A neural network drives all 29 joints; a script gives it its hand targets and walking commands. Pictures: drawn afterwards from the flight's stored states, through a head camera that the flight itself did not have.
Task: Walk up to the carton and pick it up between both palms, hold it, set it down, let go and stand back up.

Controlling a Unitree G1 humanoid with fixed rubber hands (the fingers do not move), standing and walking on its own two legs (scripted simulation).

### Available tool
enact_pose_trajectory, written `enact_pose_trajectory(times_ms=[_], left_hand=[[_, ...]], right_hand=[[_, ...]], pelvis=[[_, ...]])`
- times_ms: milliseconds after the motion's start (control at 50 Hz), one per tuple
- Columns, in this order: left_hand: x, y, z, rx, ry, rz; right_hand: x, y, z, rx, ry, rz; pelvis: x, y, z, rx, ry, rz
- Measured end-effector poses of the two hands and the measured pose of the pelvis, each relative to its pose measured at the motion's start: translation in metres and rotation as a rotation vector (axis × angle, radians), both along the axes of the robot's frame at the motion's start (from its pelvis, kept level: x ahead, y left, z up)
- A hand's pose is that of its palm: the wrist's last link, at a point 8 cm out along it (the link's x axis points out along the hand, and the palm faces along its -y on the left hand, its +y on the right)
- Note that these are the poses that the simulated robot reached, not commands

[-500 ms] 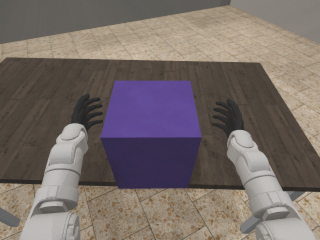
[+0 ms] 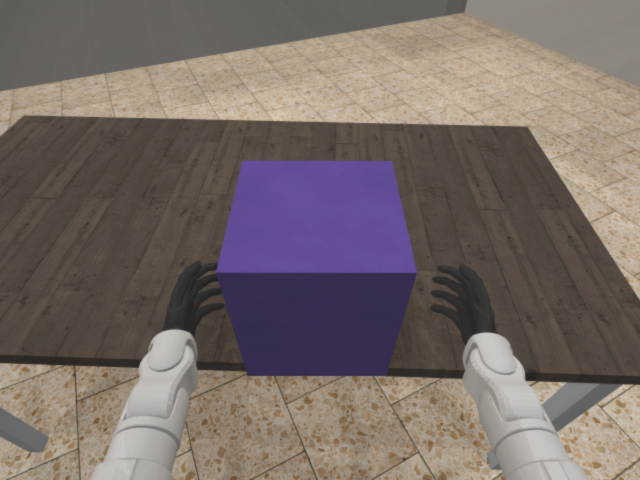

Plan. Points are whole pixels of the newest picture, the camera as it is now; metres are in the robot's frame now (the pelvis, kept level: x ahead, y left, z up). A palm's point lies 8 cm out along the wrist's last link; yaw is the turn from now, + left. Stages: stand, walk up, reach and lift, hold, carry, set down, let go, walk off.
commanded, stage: set down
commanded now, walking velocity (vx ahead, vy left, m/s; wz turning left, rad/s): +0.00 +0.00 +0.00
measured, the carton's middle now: (317, 272) +0.40 +0.03 +0.04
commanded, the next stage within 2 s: let go in 1.36 s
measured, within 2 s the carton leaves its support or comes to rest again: neither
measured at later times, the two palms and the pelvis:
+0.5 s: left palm (169, 390) +0.25 +0.22 -0.02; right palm (476, 380) +0.26 -0.18 -0.01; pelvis +0.03 +0.00 +0.00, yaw +1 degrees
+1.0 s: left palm (161, 443) +0.20 +0.22 -0.05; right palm (478, 394) +0.24 -0.18 -0.03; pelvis +0.02 +0.00 +0.00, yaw +0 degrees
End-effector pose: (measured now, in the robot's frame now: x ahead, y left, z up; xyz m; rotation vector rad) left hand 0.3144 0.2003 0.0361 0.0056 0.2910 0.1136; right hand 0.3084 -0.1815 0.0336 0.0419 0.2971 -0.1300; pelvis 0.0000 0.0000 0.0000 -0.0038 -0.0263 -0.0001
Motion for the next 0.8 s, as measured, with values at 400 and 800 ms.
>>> enact_pose_trajectory(times_ms=[400,800], left_hand=[[-0.057,0.012,-0.047,0.015,0.052,0.029],[-0.092,0.015,-0.067,0.039,0.212,0.014]], right_hand=[[-0.045,-0.004,-0.042,-0.014,0.04,-0.005],[-0.066,0.0,-0.059,-0.065,0.109,0.039]], pelvis=[[0.03,0.002,0.0,-0.011,-0.032,0.017],[0.03,0.003,0.0,-0.008,-0.078,0.005]])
